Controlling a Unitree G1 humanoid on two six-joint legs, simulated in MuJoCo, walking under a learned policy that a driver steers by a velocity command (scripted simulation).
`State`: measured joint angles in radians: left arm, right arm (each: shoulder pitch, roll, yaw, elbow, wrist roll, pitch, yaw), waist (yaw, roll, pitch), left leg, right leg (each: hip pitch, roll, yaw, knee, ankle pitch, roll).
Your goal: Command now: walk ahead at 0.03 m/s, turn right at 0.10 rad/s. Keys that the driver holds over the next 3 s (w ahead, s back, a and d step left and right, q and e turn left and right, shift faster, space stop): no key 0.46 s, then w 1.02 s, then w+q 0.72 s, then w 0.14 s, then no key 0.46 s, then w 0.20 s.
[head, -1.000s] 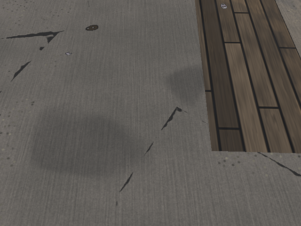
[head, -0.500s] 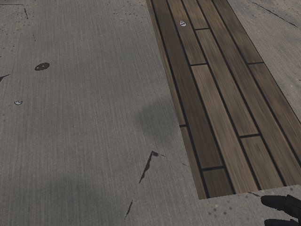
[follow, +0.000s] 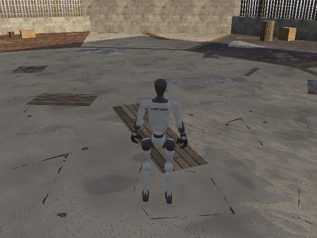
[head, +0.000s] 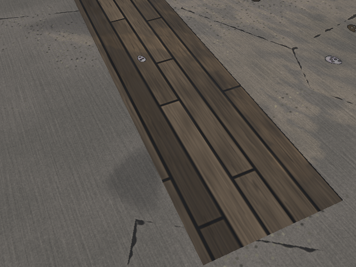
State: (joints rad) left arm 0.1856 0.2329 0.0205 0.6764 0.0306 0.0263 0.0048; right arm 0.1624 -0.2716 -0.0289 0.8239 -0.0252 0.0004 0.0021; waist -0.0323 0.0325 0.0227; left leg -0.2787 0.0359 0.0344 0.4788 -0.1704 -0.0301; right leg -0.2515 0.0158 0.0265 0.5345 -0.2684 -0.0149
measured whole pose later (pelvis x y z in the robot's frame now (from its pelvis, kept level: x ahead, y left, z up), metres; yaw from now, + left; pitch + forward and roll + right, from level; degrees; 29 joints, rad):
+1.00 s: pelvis +0.18 +0.05 +0.01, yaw +1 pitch +1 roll -1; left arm 0.12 0.28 0.07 0.82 -0.02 -0.07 -0.01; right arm 0.41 -0.21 -0.01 1.08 0.00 -0.08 0.00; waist -0.08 -0.03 0.01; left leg 0.04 -0.03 0.04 0.21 -0.26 0.05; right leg -0.63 -0.10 0.00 0.83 -0.07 0.00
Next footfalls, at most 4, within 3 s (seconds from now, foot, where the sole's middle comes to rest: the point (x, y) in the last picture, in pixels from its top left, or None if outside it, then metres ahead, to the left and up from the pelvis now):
1.20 right None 0.50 -0.08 -0.77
1.76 left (148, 203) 0.79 0.17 -0.77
2.24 right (174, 142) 1.12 0.05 -0.77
2.68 left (117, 138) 1.17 0.33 -0.77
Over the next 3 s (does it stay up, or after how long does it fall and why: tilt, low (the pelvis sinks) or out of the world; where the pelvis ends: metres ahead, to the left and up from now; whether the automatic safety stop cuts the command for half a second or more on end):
stays up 1.15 0.19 0.00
